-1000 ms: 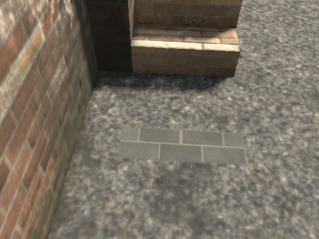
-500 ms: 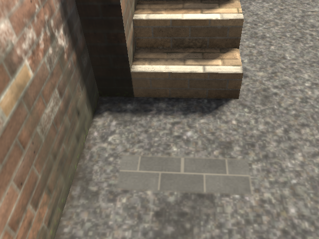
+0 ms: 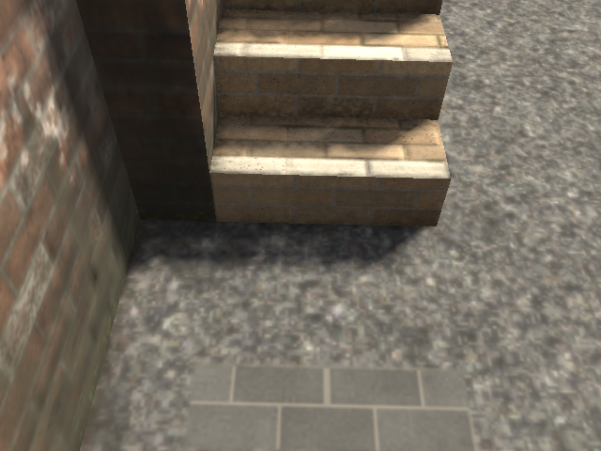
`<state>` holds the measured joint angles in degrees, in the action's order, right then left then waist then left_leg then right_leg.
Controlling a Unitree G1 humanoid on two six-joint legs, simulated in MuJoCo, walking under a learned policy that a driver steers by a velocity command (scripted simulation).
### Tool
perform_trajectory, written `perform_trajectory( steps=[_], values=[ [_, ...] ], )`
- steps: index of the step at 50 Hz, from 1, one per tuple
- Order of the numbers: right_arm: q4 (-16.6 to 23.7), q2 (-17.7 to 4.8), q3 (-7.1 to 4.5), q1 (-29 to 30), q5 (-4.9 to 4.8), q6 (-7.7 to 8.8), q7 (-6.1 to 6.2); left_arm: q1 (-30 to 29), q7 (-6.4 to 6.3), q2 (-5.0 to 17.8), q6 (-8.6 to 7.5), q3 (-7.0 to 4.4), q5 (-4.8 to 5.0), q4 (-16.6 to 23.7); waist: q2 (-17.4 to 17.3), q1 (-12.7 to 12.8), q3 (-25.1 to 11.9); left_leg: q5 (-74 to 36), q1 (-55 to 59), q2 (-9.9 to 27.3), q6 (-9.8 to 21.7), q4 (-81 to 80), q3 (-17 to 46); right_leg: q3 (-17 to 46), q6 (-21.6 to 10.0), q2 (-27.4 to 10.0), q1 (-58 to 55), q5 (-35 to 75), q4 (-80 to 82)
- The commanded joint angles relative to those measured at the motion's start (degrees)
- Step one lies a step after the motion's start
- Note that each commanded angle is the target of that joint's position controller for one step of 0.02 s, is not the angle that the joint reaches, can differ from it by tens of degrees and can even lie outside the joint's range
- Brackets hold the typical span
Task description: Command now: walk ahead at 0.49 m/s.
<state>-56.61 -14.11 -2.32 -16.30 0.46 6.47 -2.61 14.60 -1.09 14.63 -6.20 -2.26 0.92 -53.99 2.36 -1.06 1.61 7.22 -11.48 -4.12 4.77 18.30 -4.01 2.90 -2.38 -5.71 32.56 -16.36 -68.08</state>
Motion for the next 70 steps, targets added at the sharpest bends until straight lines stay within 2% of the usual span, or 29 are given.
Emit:
perform_trajectory(
  steps=[1, 8, 12, 15, 16, 18, 19, 20, 21, 22, 23, 25, 30, 31, 32, 36, 40, 43, 44, 45, 46, 47, 49, 51, 55, 64, 67, 69, 70],
  values=[
    [1.4, -7.7, -1.29, -0.8, -0.17, 1.25, 0.81, 5.5, -0.44, 2.2, 0.71, -0.91, -1.11, 1.8, -5.0, 3.4, 1.3, -5.2, -0.1, 16.8, 10.6, -13.5, 13.9, 1.3, 1.4, -4.0, 5.7, 6.5, 3.5],
    [-0.1, -7.5, -0.55, -8.0, -1.16, -0.19, 1.98, -9.7, 0.92, 1.8, 0.11, -0.88, -0.65, 7.9, -6.5, -0.6, 3.0, -10.3, 4.4, 13.9, 6.1, -11.6, 7.4, -2.1, 2.6, -0.5, 7.5, 25.3, 25.5],
    [-1.1, -7.9, -0.27, -11.6, -1.19, -1.3, 2.77, -16.7, 2.73, 2.3, 0.22, -0.58, 0.27, 11.0, -7.1, -3.3, 6.5, -5.6, 10.9, 16.8, 5.6, -9.7, 7.5, -2.5, 1.6, 0.0, 9.1, 22.6, 33.0],
    [-0.4, -11.3, -1.34, -10.3, -1.32, -2.71, 3.31, -17.1, 4.16, 3.6, -0.66, -0.82, 0.14, 12.2, -6.3, -2.1, 5.6, -11.8, 14.5, 19.3, 4.3, -5.9, 8.8, -3.5, -0.4, 1.7, 4.0, 16.3, 38.3],
    [-0.5, -11.7, -1.63, -9.7, -1.72, -2.9, 3.73, -14.0, 4.07, 4.1, -0.81, -1.13, 0.54, 11.9, -7.5, -0.1, 3.2, -19.6, 16.0, 19.6, 4.0, -2.2, 8.6, -4.3, -1.4, 3.0, -0.3, 13.8, 39.2],
    [0.2, -8.9, -0.73, -8.6, -0.54, -3.38, 3.51, 5.0, 3.18, 9.8, -0.66, -3.85, 0.5, 6.7, -6.7, 8.7, -8.3, -32.0, 9.4, 14.1, 1.4, 20.0, 4.0, -4.8, -5.4, 4.2, -25.0, 14.0, 37.1],
    [1.7, -2.3, 1.17, -15.3, 0.08, -2.54, 2.98, 13.6, 2.74, 16.8, -0.41, -5.39, -1.06, 4.9, 6.4, 7.3, -19.7, -10.7, -11.5, 6.6, -1.9, 44.1, 1.5, 18.4, -13.4, -11.6, -49.3, 10.0, 37.5],
    [0.8, 0.3, 2.13, -17.2, -1.24, -0.77, 2.46, 15.3, 3.07, 14.8, -0.21, -4.69, -0.85, 4.2, 15.8, 6.7, -27.0, 23.5, -23.4, -0.5, -3.1, 57.5, 8.3, 42.0, -18.4, -18.6, -56.9, 1.7, 50.1],
    [2.2, -6.6, 0.37, -11.1, -2.81, 0.55, 2.13, 11.3, 3.08, 10.2, -0.44, -3.18, -0.44, 4.6, 10.8, 6.9, -19.2, 22.3, -29.3, 3.6, -1.5, 62.3, 12.2, 36.5, -14.6, -16.3, -51.1, -1.1, 51.3],
    [4.2, -8.3, -0.09, -4.8, -3.49, 1.14, 2.15, 5.9, 2.8, 7.7, -0.34, -2.39, -0.41, 5.7, 6.7, 5.9, -12.2, 17.8, -30.6, 6.7, -0.6, 61.3, 10.0, 26.7, -12.1, -14.2, -42.4, 2.9, 51.6],
    [4.6, -7.7, -0.26, -2.0, -2.83, 1.04, 2.5, 1.2, 2.9, 6.3, -0.35, -1.77, -0.69, 6.4, 1.6, 3.9, -7.6, 12.8, -28.2, 9.5, -0.6, 57.2, 8.7, 19.4, -11.0, -11.9, -33.1, 9.3, 53.4],
    [4.0, -5.7, -0.82, -3.4, -1.75, -0.7, 2.79, -1.9, 3.26, 3.8, -0.7, -1.07, -1.41, 6.1, 2.3, 0.4, -4.8, 8.1, -21.6, 12.4, -0.7, 51.0, 8.8, 11.6, -9.7, -7.9, -23.8, 13.2, 56.9],
    [5.6, -4.1, -1.34, 1.6, -0.94, -2.55, 3.2, 1.8, 2.2, 6.6, -0.94, -1.89, -1.23, 3.3, 0.3, 0.0, -0.3, 0.0, -27.2, 13.3, -3.0, 40.4, 7.8, 5.9, -11.6, -7.2, -22.1, 17.0, 61.9],
    [6.7, -1.9, -0.2, 3.1, 3.78, -3.73, 1.3, 6.6, 2.13, 5.8, -0.52, -1.71, -1.72, 0.7, -1.3, -0.4, 2.2, -1.7, -25.2, 12.3, -3.7, 37.5, 3.1, 2.7, -10.5, -5.3, -19.2, 17.5, 62.7],
    [7.4, -1.1, -0.13, 5.1, 3.55, -4.11, 0.54, 7.3, 2.26, 5.0, -0.35, -1.5, -1.74, 0.3, 0.3, 0.1, 3.0, -4.6, -24.6, 12.0, -3.9, 33.6, 2.3, 0.8, -9.7, -3.9, -18.7, 17.5, 62.9],
    [9.3, -2.8, -0.07, 12.8, 1.18, -3.83, 0.56, 7.0, 1.87, 6.9, -0.73, -2.18, -2.06, 0.3, 1.3, 2.1, 2.4, -9.3, -21.9, 10.3, -4.2, 21.2, 1.5, 0.5, -8.7, -4.4, -23.8, 14.1, 63.0],
    [11.5, -4.4, -0.52, 17.2, 1.11, -3.25, 0.85, 9.2, 1.02, 6.5, -0.31, -2.4, -2.49, -1.4, 2.0, 3.2, 3.2, -4.7, -23.0, 9.8, -2.4, 15.1, 2.0, 1.8, -8.6, -7.7, -33.1, 17.1, 60.4],
    [10.0, -5.3, -1.23, 10.9, 0.82, -2.02, 1.15, 7.6, 0.67, 7.9, -0.06, -2.91, -2.81, -2.3, 3.1, -0.2, 0.8, 0.7, -12.5, 7.4, 0.1, 9.2, 1.4, 0.6, -7.0, -7.3, -35.0, 30.3, 52.6],
    [7.2, -5.8, -1.74, 3.1, 1.32, -1.48, 1.79, 6.9, 0.77, 7.9, 0.23, -2.92, -2.85, -2.4, 0.9, -3.5, -3.1, 1.5, -2.9, 4.5, 0.9, 5.4, -1.1, -2.1, -6.1, -4.3, -33.8, 38.3, 42.9],
    [3.9, -8.3, -2.66, -7.3, 2.54, -0.85, 2.65, 7.6, 0.84, 5.8, 0.24, -2.2, -2.83, -2.0, -3.1, -6.6, -9.5, 4.5, 11.5, 7.6, 2.5, 5.5, 2.3, -4.1, -5.1, -1.0, -26.1, 33.1, 29.2],
    [2.8, -16.5, -4.8, -14.5, 3.83, -0.79, 3.21, 12.4, 1.61, 0.2, 0.06, -0.78, -0.15, -0.1, -19.9, -5.7, -15.6, 13.8, 29.0, 25.2, 9.9, 0.2, 30.3, -8.7, -1.8, 8.0, -3.8, 9.3, 7.1],
    [2.6, -13.7, -4.35, -10.4, 2.25, -1.27, 2.82, 9.6, 1.7, 4.7, -0.02, -1.67, -1.87, -1.1, -15.8, -4.3, -13.7, 16.2, 26.4, 26.8, 10.5, -7.1, 41.9, -1.7, -3.0, 9.6, 4.7, -12.2, 0.7],
    [4.4, -6.2, -2.52, -1.4, 1.1, -1.11, 2.0, 4.3, 2.77, 4.6, 0.04, -1.52, -2.17, -1.0, -4.4, -0.8, -4.9, 14.3, 13.7, 23.2, 8.4, -7.5, 26.9, 0.2, -3.9, 2.7, 4.2, -2.8, 1.4],
    [3.3, -3.0, -1.31, 0.3, 0.55, -0.37, 2.74, 2.1, 2.56, 2.6, 1.01, -0.8, -3.33, -1.2, -4.3, 0.9, -0.7, 0.0, 5.7, 19.5, 5.3, -11.1, 17.1, -0.3, -2.6, -0.3, -0.6, 3.5, 7.1],
    [-0.2, -3.0, -0.67, -4.4, -0.38, 1.16, 2.91, -0.9, 2.93, 1.3, 2.19, 0.06, -3.54, -1.2, -7.0, 1.4, -1.5, -15.7, 8.3, 16.3, 5.2, -11.3, 8.5, -3.2, -1.0, -0.8, 1.5, 10.0, 10.9],
    [-2.0, -3.9, -1.01, -8.6, -0.44, 1.87, 3.05, -17.7, 2.19, 0.5, 1.61, 1.23, -3.05, 5.1, -7.9, -0.1, 2.4, -24.4, 8.4, 14.6, 3.6, -9.9, 2.8, -5.9, 0.1, 2.3, -3.5, 20.6, 36.3],
    [-2.3, -2.0, -1.03, -9.1, 0.21, 1.38, 3.62, -11.3, 1.16, 1.4, 1.6, 0.78, -3.49, 3.0, -9.2, 2.0, -0.9, -27.3, 10.9, 16.8, 4.1, -2.9, 3.2, -5.6, -2.0, 3.0, -8.7, 12.7, 34.5],
    [-1.6, -2.1, -1.01, -7.9, 0.17, 0.61, 3.48, -3.3, 0.72, 2.3, 0.52, -0.13, -4.3, 0.1, -4.5, 5.1, -3.9, -32.7, 9.9, 14.1, 3.1, 11.3, 2.8, -7.5, -3.4, 6.5, -17.9, 10.8, 40.7],
    [-1.6, -0.9, -0.36, -8.9, -0.14, 0.6, 4.19, 2.5, 0.32, 4.3, -0.07, -1.09, -5.2, -1.3, -1.4, 8.0, -7.9, -31.9, 4.2, 12.6, 1.6, 23.1, 2.0, -4.8, -5.5, 3.5, -28.0, 19.7, 40.7]
  ],
)
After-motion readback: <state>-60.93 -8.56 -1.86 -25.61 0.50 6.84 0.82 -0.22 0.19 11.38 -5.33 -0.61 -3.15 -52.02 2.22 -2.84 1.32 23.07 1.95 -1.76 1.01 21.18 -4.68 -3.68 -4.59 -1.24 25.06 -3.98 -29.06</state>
